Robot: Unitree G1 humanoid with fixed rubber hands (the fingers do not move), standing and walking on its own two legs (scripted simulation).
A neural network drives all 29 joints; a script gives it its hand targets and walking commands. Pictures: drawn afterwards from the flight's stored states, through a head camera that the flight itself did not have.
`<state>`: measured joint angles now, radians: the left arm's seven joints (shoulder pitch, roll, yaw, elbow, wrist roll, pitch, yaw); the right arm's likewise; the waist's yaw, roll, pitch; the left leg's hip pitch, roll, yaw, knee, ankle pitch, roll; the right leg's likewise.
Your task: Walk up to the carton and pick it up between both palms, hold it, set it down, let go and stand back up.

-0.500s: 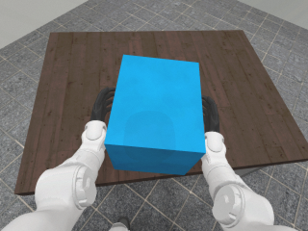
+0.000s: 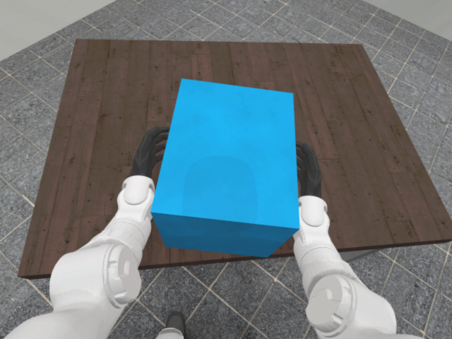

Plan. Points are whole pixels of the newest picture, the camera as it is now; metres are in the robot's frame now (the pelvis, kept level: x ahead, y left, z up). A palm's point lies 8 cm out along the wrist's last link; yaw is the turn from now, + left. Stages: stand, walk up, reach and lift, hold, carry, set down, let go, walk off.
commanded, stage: reach and lift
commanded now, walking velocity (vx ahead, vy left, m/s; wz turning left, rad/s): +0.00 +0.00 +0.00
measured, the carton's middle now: (226, 172) +0.42 +0.00 -0.04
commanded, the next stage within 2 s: none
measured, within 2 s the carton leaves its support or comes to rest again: leaves its support in 1.82 s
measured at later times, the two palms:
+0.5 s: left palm (144, 169) +0.41 +0.16 -0.01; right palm (308, 187) +0.38 -0.15 +0.00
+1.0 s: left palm (144, 169) +0.41 +0.16 -0.01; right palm (308, 187) +0.38 -0.15 +0.00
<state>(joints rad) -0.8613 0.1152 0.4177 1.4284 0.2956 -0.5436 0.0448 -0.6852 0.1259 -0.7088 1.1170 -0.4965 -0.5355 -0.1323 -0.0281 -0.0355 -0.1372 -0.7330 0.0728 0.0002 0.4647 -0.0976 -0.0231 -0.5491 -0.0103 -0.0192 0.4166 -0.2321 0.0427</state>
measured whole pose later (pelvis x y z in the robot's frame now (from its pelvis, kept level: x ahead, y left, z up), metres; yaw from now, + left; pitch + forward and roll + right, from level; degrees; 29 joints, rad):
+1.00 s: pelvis +0.00 +0.00 +0.00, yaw +0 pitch +23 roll -3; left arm -0.88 0.13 0.33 1.48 0.19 -0.56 0.06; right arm -0.71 0.07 -0.60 1.22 -0.38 -0.58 -0.16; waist -0.03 -0.03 -0.19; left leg -0.79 0.08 0.01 0.48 -0.09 -0.02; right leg -0.61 -0.01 -0.04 0.43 -0.23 0.04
